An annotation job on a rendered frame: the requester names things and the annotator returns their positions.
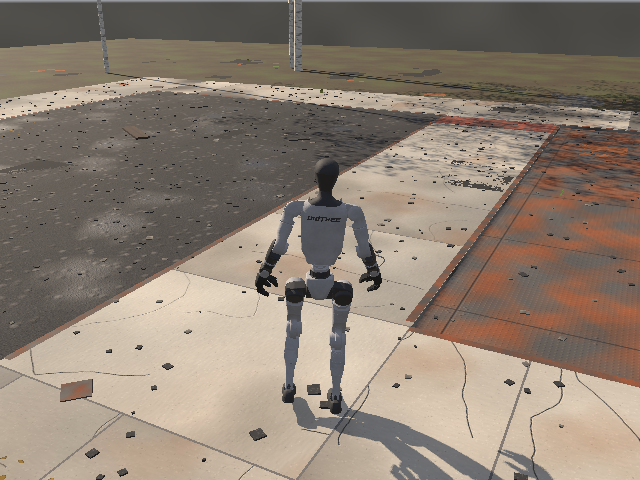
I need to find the robot right upper arm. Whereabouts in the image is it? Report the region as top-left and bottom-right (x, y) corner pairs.
(345, 203), (372, 258)

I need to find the right robot forearm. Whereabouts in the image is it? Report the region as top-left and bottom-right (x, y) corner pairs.
(361, 243), (380, 277)

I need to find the right robot thigh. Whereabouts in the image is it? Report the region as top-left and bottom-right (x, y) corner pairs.
(329, 280), (353, 350)

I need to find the left robot forearm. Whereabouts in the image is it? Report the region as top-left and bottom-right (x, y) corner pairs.
(258, 239), (281, 278)

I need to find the right robot hand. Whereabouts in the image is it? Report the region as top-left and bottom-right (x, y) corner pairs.
(359, 273), (382, 292)

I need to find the robot left foot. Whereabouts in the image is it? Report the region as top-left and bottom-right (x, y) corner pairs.
(282, 383), (296, 403)

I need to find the robot left upper arm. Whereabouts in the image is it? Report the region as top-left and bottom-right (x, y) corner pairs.
(272, 200), (304, 255)

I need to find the left robot hand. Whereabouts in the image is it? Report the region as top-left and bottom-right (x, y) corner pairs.
(255, 273), (278, 297)

